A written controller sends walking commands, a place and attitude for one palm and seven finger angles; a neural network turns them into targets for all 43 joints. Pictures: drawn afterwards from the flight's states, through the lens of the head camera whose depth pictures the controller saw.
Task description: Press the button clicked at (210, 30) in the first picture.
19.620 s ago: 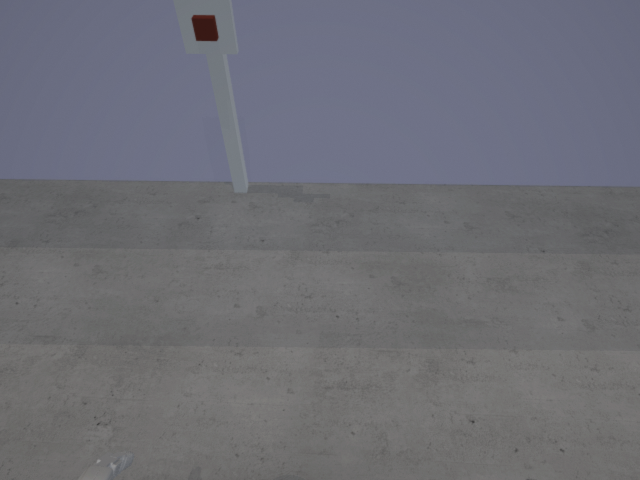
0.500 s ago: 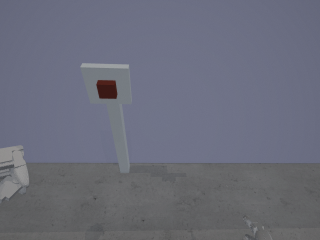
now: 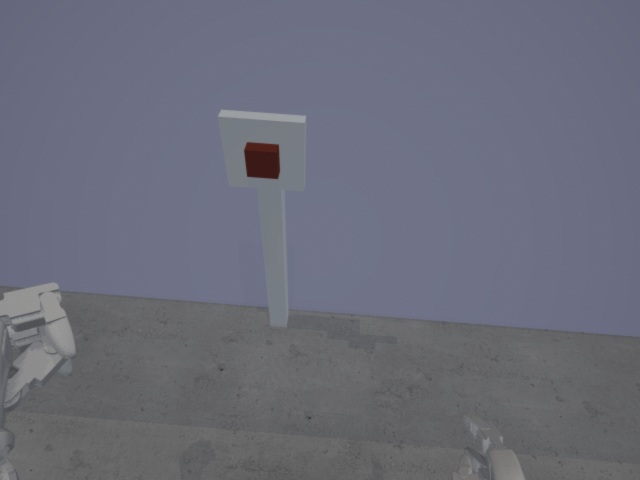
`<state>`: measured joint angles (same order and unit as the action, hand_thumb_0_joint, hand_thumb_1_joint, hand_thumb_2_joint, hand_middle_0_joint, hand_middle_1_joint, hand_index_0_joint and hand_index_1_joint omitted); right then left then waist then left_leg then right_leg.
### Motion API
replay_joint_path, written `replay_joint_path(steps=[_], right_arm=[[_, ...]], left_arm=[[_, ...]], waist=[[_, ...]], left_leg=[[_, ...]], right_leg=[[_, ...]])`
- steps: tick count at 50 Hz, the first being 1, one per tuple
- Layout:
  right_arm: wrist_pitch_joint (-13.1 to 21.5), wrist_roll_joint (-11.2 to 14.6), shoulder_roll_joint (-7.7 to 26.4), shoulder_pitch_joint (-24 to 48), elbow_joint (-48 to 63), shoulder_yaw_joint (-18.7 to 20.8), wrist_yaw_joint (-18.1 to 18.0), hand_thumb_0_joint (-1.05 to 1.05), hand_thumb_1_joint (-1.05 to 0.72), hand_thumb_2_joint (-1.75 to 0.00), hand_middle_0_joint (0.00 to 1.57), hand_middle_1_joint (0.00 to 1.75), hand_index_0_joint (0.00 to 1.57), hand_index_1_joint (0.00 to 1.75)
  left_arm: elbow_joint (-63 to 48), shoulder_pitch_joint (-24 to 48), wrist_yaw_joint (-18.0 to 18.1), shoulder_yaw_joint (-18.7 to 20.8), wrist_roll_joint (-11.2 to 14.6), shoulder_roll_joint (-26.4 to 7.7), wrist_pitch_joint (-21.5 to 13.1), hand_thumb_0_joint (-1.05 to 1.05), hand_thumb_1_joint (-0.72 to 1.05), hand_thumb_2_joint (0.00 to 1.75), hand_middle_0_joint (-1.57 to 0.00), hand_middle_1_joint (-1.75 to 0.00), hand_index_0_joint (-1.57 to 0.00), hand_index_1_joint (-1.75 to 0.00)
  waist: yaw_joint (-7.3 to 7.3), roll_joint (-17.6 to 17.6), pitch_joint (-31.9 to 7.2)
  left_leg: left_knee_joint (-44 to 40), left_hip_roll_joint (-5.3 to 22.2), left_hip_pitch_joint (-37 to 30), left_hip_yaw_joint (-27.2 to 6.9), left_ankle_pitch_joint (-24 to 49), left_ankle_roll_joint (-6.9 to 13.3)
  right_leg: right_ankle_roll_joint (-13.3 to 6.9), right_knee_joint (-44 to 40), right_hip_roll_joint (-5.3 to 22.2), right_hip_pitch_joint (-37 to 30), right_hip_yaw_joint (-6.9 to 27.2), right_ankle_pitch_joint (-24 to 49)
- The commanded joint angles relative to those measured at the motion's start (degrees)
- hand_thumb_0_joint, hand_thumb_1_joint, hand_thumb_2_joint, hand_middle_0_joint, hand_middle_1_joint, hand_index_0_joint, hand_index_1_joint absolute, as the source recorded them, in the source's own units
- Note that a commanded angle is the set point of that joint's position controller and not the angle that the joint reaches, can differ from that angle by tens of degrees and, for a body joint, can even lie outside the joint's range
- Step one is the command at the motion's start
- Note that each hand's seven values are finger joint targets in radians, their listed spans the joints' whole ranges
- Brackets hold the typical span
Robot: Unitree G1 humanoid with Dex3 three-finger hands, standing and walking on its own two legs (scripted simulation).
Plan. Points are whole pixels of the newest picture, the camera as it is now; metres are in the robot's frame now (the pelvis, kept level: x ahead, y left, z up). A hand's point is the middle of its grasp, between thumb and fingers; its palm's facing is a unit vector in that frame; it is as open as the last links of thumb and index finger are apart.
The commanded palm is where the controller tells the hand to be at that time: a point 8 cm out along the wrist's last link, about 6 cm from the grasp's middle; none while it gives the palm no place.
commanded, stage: stop stepping back and stand still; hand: left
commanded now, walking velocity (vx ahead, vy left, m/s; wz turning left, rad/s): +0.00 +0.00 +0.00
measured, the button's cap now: (263, 160) +0.75 +0.15 -0.02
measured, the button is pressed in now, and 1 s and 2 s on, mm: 0 0 0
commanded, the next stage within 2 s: let the arm hang, fingers relaxed in 0.98 s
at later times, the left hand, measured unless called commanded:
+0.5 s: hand (81, 341) +0.20 +0.23 +0.16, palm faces +0.24 -0.85 -0.47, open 3.1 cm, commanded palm +0.14 +0.29 +0.17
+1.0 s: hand (104, 331) +0.22 +0.22 +0.15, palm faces +0.31 -0.84 -0.44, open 3.1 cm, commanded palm +0.16 +0.26 +0.17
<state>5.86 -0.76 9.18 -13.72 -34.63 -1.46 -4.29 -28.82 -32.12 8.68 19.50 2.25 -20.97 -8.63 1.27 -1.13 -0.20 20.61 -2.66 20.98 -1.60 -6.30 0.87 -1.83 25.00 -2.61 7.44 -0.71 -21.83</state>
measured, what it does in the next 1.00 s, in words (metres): steps on the spot: left foot, then right foot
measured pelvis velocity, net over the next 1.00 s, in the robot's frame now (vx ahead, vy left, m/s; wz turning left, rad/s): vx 0.01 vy -0.01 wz -0.04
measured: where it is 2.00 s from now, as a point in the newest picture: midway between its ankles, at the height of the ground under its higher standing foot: outside the picture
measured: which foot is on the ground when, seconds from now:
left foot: down 0.00-0.04, up 0.06-0.14, down 0.16-1.00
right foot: down 0.00-0.20, up 0.22-0.42, down 0.44-1.00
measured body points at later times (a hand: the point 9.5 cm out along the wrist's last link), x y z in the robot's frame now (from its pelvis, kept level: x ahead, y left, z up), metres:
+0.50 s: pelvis +0.00 +0.02 +0.00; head +0.03 +0.03 +0.45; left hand +0.19 +0.28 +0.18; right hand +0.15 -0.21 -0.08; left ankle +0.06 +0.09 -0.74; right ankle -0.06 -0.08 -0.74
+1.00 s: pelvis +0.01 -0.01 +0.00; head +0.02 -0.01 +0.45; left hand +0.20 +0.26 +0.18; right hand +0.18 -0.26 -0.08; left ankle +0.06 +0.08 -0.74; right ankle -0.06 -0.08 -0.74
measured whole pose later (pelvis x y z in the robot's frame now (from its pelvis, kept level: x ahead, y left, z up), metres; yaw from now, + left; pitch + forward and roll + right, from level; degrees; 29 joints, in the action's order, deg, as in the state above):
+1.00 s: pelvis +0.01 -0.01 +0.00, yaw -3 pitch +1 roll -1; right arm 3.7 0.2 12.4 -11.6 -33.5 -0.2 -3.4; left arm -29.6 -35.2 8.5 19.1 3.0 -22.0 -10.8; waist 0.5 -0.7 -1.1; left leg 26.6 -0.4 17.7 1.3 -9.9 1.7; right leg -3.7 21.1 -4.9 5.0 -1.5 -17.2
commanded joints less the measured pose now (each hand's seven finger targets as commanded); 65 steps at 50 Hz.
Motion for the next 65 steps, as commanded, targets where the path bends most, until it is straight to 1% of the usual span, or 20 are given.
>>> replay_joint_path(steps=[1,2,4,5,7,9,12,16,19,23,27,35,42,53,54,55,57,61,63,65], right_arm=[[2.05,0.07,8.46,5.42,8.21,4.24,0.3,0.0,-0.9,-0.9,0.2,0.3,0.2,0.3],[1.25,0.01,8.71,5.9,7.91,4.5,0.47,0.0,-0.9,-0.9,0.2,0.3,0.2,0.3],[0.19,-0.01,8.56,5.21,6.96,4.58,0.84,0.0,-0.9,-0.9,0.2,0.3,0.2,0.3],[0.0,0.32,8.33,5.41,6.69,4.22,0.54,0.0,-0.9,-0.9,0.2,0.3,0.2,0.3],[1.02,0.83,9.1,6.35,6.86,3.44,-0.52,0.0,-0.9,-0.9,0.2,0.3,0.2,0.3],[3.04,0.79,10.35,6.25,7.66,3.42,-1.37,0.0,-0.9,-0.9,0.2,0.3,0.2,0.3],[4.73,0.42,7.93,4.95,7.06,2.62,-1.27,0.0,-0.9,-0.9,0.2,0.3,0.2,0.3],[6.43,0.43,8.05,4.99,8.42,2.95,0.46,0.0,-0.9,-0.9,0.2,0.3,0.2,0.3],[6.04,0.31,8.61,5.03,9.24,3.02,1.01,0.0,-0.9,-0.9,0.2,0.3,0.2,0.3],[3.03,-0.42,8.51,5.68,9.0,3.02,0.94,0.0,-0.9,-0.9,0.2,0.3,0.2,0.3],[1.79,0.91,8.96,5.46,9.07,3.45,0.68,0.0,-0.9,-0.9,0.2,0.3,0.2,0.3],[1.68,1.26,9.87,6.34,8.28,3.37,-0.03,0.0,-0.9,-0.9,0.2,0.3,0.2,0.3],[0.93,1.18,9.55,6.53,8.88,3.39,0.03,0.0,-0.9,-0.9,0.2,0.3,0.2,0.3],[-0.06,1.41,9.47,5.88,9.7,3.38,0.4,0.0,-0.9,-0.9,0.2,0.3,0.2,0.3],[4.1,2.27,15.71,10.48,-2.51,5.11,5.56,0.0,-0.9,-0.9,0.2,0.3,0.2,0.3],[1.15,1.22,18.32,4.34,-4.67,6.57,5.25,0.0,-0.9,-0.9,0.2,0.3,0.2,0.3],[-1.14,0.69,16.17,2.42,-3.84,5.93,4.52,0.0,-0.9,-0.9,0.2,0.3,0.2,0.3],[-3.51,-0.46,14.98,3.54,-4.53,4.68,3.78,0.0,-0.9,-0.9,0.2,0.3,0.2,0.3],[-4.71,-0.76,13.61,3.51,-6.18,4.09,3.38,0.0,-0.9,-0.9,0.2,0.3,0.2,0.3],[-5.67,-1.08,11.52,1.94,-8.89,3.04,3.23,0.0,-0.9,-0.9,0.2,0.3,0.2,0.3]], left_arm=[[-18.81,-3.12,0.05,6.06,0.25,-10.52,-4.91,0.0,0.9,0.9,-1.3,-1.5,-1.3,-1.5],[-19.79,-3.78,0.25,6.88,0.61,-10.67,-4.6,0.0,0.9,0.9,-1.3,-1.5,-1.3,-1.5],[-17.09,-5.05,0.54,7.25,0.75,-9.14,-3.59,0.0,0.9,0.9,-1.3,-1.5,-1.3,-1.5],[-15.64,-3.3,0.93,6.44,0.74,-8.21,-3.45,0.0,0.9,0.9,-1.3,-1.5,-1.3,-1.5],[-14.13,1.38,1.69,5.63,0.12,-8.0,-3.56,0.0,0.9,0.9,-1.3,-1.5,-1.3,-1.5],[-14.55,5.28,1.85,6.23,-0.5,-9.68,-4.65,0.0,0.9,0.9,-1.3,-1.5,-1.3,-1.5],[-14.72,6.55,1.74,6.01,-1.02,-9.3,-5.71,0.0,0.9,0.9,-1.3,-1.5,-1.3,-1.5],[-19.35,1.4,1.65,3.99,-1.74,-7.46,-5.89,0.0,0.9,0.9,-1.3,-1.5,-1.3,-1.5],[-18.87,-7.37,1.48,5.98,-1.12,-9.05,-5.46,0.0,0.9,0.9,-1.3,-1.5,-1.3,-1.5],[-16.43,-9.03,1.25,9.78,0.88,-11.41,-5.88,0.0,0.9,0.9,-1.3,-1.5,-1.3,-1.5],[-13.97,-10.99,1.03,10.34,2.49,-10.91,-6.0,0.0,0.9,0.9,-1.3,-1.5,-1.3,-1.5],[-13.07,-2.95,0.99,4.96,0.95,-8.94,-5.38,0.0,0.9,0.9,-1.3,-1.5,-1.3,-1.5],[-11.93,-0.74,1.34,5.82,0.47,-9.87,-5.67,0.0,0.9,0.9,-1.3,-1.5,-1.3,-1.5],[-11.58,-4.69,0.72,6.42,1.35,-9.61,-5.31,0.0,0.9,0.9,-1.3,-1.5,-1.3,-1.5],[34.16,4.86,-5.82,-15.18,-1.74,-2.3,1.31,0.0,0.9,0.9,-1.3,-1.5,-1.3,-1.5],[36.0,5.15,-7.55,-12.79,-2.93,-3.54,5.99,0.0,0.9,0.9,-1.26,-1.46,-1.26,-1.46],[37.73,6.33,-8.22,-12.89,-3.58,-2.34,7.23,0.0,0.9,0.9,-1.19,-1.38,-1.19,-1.38],[49.58,13.49,-8.26,-14.3,-3.87,-2.63,7.39,0.0,0.9,0.9,-1.04,-1.22,-1.04,-1.22],[56.11,15.45,-7.76,-15.16,-3.7,-1.95,8.15,0.0,0.9,0.9,-0.97,-1.14,-0.97,-1.14],[62.12,15.63,-7.24,-16.31,-3.32,-0.07,9.06,0.0,0.9,0.9,-0.9,-1.06,-0.9,-1.06]], waist=[[-0.76,6.66,-5.86],[-0.65,8.04,-4.63],[-0.11,8.6,-3.16],[0.53,8.42,-0.84],[0.91,0.44,4.34],[-0.32,-8.64,4.97],[-0.65,-10.96,1.18],[-1.67,-8.19,-3.48],[-1.46,-7.83,-6.41],[-0.6,-4.49,-6.84],[-0.69,1.69,-10.82],[-0.71,-0.47,-5.03],[-1.19,-1.29,-2.53],[-1.22,-0.06,-6.32],[0.3,1.38,-2.65],[-0.22,1.14,-5.18],[-0.59,2.47,-4.26],[-0.71,15.77,-2.91],[-0.66,13.04,-1.59],[-0.42,3.13,-0.76]], left_leg=[[15.46,0.85,-15.39,0.93,-9.97,-1.68],[22.56,1.06,-14.18,0.39,-7.89,-1.7],[27.26,1.79,-10.92,-0.27,-8.76,-1.96],[23.07,3.21,-11.71,-1.27,-11.19,-1.52],[7.29,4.77,-9.77,-2.83,-13.38,-0.66],[-6.31,12.17,-5.23,-14.84,-14.19,2.31],[-16.69,16.18,-0.92,-22.02,-32.66,2.58],[-14.09,13.48,-3.36,-13.48,-25.98,2.95],[-9.44,9.27,-4.18,-7.76,-18.12,0.06],[-2.62,7.15,-6.22,-4.75,-2.66,-2.84],[3.17,7.82,-13.42,-3.49,10.75,-0.04],[3.82,7.75,-12.9,-3.36,6.88,1.32],[5.21,6.48,-11.35,-2.53,5.27,1.23],[5.67,6.93,-14.19,-1.21,12.58,1.53],[13.74,9.21,-10.03,-3.47,20.66,1.51],[13.45,9.49,-11.22,-3.17,15.16,1.83],[14.55,8.9,-7.5,-3.96,9.14,2.71],[16.46,5.95,-3.95,-3.83,6.27,2.72],[15.31,5.33,-5.0,-3.41,5.98,2.3],[11.06,6.88,-7.13,-5.72,9.69,2.77]], right_leg=[[-4.21,-15.12,9.67,16.45,8.86,-9.75],[-6.9,-16.22,13.8,20.81,13.33,-12.9],[-9.22,-14.92,16.23,23.17,14.51,-14.31],[-7.63,-13.01,15.4,24.52,11.8,-13.25],[-2.5,-6.11,8.42,21.17,6.65,-9.24],[2.21,4.22,1.2,14.31,1.43,-0.21],[2.91,14.77,0.44,7.83,3.09,-2.06],[1.9,10.68,0.89,3.58,1.18,-1.08],[1.1,-2.69,0.46,-2.47,-1.65,3.79],[-0.66,-7.03,4.0,-1.54,1.25,8.36],[0.43,-5.38,5.22,0.49,2.39,18.18],[1.69,-7.53,5.97,5.07,4.85,17.23],[1.77,-9.17,6.69,5.56,6.05,17.15],[3.87,-7.54,5.38,3.35,4.07,24.83],[0.56,1.14,8.17,9.47,0.02,26.27],[-0.71,0.36,9.47,8.87,5.13,22.67],[-1.98,1.92,9.13,9.26,4.88,19.71],[-4.21,1.94,11.13,5.77,7.18,28.73],[-4.24,1.64,11.55,5.38,7.19,29.56],[-2.99,1.83,9.47,5.89,6.03,20.19]])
